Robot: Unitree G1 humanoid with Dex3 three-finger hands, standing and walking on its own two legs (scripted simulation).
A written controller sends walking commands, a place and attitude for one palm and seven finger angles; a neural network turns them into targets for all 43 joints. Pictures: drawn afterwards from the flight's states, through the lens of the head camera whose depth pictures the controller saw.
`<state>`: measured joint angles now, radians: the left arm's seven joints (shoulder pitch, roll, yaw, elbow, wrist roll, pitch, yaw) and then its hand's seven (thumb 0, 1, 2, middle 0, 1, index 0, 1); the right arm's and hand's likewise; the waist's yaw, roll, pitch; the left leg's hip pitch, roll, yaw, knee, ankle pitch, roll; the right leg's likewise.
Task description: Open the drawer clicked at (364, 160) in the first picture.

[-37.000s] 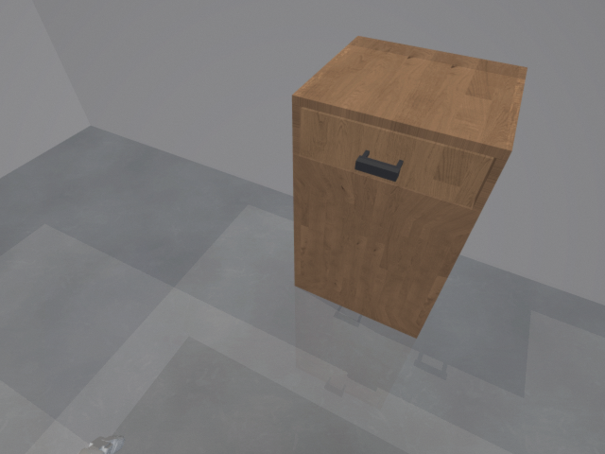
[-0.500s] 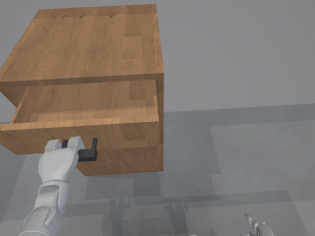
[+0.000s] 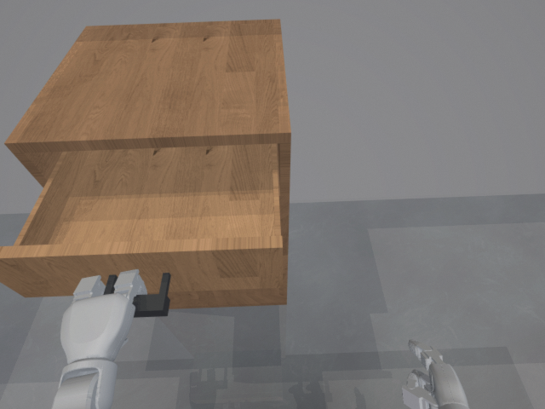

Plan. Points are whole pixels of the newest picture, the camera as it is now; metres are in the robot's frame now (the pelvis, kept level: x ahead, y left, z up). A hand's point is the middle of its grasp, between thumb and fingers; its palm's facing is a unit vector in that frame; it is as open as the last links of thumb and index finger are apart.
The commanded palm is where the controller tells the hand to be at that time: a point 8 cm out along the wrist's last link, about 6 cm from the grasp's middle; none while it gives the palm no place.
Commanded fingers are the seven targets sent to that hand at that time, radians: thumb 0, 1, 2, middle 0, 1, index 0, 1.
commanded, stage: pull the drawer open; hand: left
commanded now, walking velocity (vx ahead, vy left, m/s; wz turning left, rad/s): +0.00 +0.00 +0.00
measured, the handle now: (136, 292) +0.28 +0.24 -0.01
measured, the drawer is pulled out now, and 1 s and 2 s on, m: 0.21 0.30 0.30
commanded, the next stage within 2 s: open the thumb to release the handle in 1.14 s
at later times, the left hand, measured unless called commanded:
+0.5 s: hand (106, 375) +0.17 +0.25 -0.03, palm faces -0.05 -0.07 -1.00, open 5.6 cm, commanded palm +0.14 +0.25 +0.03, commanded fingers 0.00 0.90 0.90 -0.40 -1.35 -0.40 -1.35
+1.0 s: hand (97, 405) +0.14 +0.25 -0.03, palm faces -0.07 -0.08 -0.99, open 5.9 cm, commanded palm +0.10 +0.25 +0.03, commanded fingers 0.00 0.90 0.90 -0.40 -1.35 -0.40 -1.35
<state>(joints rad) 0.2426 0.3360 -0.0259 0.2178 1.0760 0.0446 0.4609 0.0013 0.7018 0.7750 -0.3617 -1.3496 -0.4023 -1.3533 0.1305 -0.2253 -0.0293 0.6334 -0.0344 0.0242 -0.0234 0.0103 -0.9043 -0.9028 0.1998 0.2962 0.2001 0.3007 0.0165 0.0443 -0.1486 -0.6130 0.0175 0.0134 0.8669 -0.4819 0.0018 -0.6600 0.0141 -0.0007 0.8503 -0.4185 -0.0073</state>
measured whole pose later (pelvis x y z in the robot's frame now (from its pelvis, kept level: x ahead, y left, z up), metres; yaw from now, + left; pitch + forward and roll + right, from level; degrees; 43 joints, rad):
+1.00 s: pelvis -0.01 +0.00 -0.02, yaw -1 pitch +13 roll +0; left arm 0.67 0.36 0.01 -0.11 1.05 -0.02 0.52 0.00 0.70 0.74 -0.36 -1.33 -0.37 -1.34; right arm 0.13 -0.22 -0.01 0.54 -0.06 0.06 0.03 0.01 -0.90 -0.90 0.20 0.30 0.20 0.30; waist 0.03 0.03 -0.17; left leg -0.69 0.03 0.03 1.00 -0.54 0.00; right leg -0.75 0.03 0.01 0.99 -0.48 -0.01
